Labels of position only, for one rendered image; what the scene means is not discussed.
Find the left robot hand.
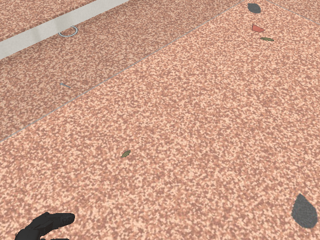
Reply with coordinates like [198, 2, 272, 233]
[14, 212, 75, 240]

